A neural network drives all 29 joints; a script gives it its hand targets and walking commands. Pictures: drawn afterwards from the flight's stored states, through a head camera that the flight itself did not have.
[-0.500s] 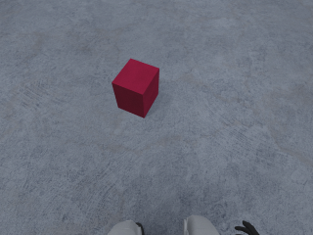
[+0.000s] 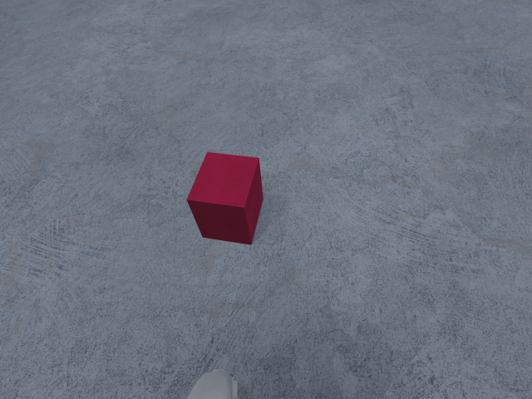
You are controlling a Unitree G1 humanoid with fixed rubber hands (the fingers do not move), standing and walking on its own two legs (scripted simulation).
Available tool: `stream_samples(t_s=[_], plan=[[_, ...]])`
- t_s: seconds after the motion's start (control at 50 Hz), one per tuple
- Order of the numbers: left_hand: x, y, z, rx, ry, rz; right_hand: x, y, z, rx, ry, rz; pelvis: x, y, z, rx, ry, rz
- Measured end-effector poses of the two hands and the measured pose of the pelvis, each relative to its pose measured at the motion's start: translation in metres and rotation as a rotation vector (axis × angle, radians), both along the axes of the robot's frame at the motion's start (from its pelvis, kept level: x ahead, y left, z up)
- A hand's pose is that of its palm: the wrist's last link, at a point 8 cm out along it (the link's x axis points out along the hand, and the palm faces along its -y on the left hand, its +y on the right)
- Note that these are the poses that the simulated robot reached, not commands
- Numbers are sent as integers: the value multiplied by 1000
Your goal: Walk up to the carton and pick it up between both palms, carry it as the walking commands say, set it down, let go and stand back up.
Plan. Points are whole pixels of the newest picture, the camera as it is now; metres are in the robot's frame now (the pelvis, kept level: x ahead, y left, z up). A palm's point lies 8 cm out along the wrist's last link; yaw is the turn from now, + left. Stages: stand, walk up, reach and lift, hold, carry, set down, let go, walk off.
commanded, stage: walk up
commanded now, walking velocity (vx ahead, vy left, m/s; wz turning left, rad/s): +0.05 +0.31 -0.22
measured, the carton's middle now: (229, 199) +0.91 +0.23 -0.64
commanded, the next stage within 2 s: none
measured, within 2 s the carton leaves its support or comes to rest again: neither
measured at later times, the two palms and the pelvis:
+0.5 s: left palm (38, 376) +0.17 +0.42 -0.13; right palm out of the picture +0.02 -0.02 -0.18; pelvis +0.06 +0.19 -0.02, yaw -5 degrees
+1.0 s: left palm out of the picture +0.26 +0.60 -0.14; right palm (205, 390) +0.15 +0.13 -0.13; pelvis +0.19 +0.36 +0.00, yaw -4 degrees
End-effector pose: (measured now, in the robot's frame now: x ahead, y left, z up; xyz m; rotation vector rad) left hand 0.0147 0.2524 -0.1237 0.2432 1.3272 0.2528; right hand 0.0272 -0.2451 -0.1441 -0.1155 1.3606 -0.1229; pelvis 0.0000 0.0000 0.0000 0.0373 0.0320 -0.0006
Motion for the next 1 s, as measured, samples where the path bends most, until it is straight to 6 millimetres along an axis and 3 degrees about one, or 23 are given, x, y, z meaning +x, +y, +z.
stream_samples(t_s=[0.08, 0.14, 0.2, 0.28, 0.38, 0.46, 0.54, 0.62, 0.74, 0.82, 0.86, 0.9, 1.0], plan=[[-21, 57, -13, 5, 74, 48, 46, 33, 8, -54, -76, 43, 10, 45, -7, -18, 5, -12], [-18, 104, -35, 10, 120, 41, 64, 61, 5, -108, -127, 46, 18, 80, -23, -31, 8, -21], [12, 133, -36, 12, 104, 15, 58, 94, 10, -113, -122, 13, 23, 103, -17, -47, 5, -43], [69, 152, -24, 0, 8, -42, 40, 138, 10, -85, -64, -29, 31, 129, -7, -58, 4, -55], [127, 162, -13, -10, -79, -117, 17, 188, -5, -24, 8, -72, 42, 160, -7, -42, 9, -72], [153, 165, -11, -4, -131, -151, 0, 218, -26, 29, 67, -110, 52, 181, -16, -16, 10, -80], [138, 183, -8, 15, -103, -126, 2, 236, -31, 47, 100, -101, 60, 203, -15, -32, 6, -78], [104, 216, -1, 24, -12, -69, 32, 243, -16, 21, 64, -70, 70, 223, -4, -14, 1, -70], [67, 274, 2, 1, 91, 10, 99, 260, 7, -9, -41, -19, 98, 264, 3, -4, 18, -64], [71, 314, -13, -35, 129, 29, 155, 286, 14, -67, -143, 18, 125, 303, -5, -20, 17, -57], [85, 335, -27, -49, 148, 5, 170, 303, 9, -100, -179, 7, 139, 323, -16, -25, 9, -60], [118, 346, -30, -69, 131, -36, 163, 323, 8, -98, -154, -23, 152, 335, -14, -28, 4, -70], [249, 349, -16, -133, -85, -141, 119, 376, 13, -53, 43, -118, 195, 357, 1, -53, 4, -63]])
